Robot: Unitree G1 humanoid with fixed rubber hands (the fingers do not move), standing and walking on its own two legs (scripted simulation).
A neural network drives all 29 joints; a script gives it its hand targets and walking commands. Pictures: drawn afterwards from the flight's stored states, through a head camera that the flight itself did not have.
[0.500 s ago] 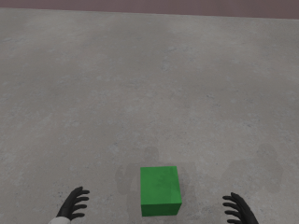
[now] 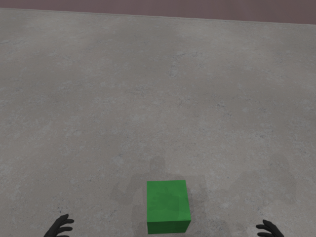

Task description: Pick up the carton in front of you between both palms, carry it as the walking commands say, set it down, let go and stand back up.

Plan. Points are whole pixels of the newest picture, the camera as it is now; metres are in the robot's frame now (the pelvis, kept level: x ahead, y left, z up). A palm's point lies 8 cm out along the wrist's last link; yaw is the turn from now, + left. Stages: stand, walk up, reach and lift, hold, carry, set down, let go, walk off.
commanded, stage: stand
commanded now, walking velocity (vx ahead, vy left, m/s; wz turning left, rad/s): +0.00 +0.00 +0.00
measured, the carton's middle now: (166, 207) +0.41 -0.04 -0.65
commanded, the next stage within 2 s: none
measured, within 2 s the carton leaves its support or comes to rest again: neither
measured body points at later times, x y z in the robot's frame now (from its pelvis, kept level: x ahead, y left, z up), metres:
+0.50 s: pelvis -0.02 +0.00 +0.01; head -0.02 +0.00 +0.46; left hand +0.10 +0.31 -0.10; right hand +0.11 -0.30 -0.10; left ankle -0.04 +0.11 -0.74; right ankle -0.03 -0.12 -0.74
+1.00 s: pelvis -0.03 +0.00 +0.01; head -0.03 +0.00 +0.46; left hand +0.07 +0.31 -0.11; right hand +0.08 -0.31 -0.10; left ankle -0.04 +0.11 -0.74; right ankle -0.03 -0.12 -0.74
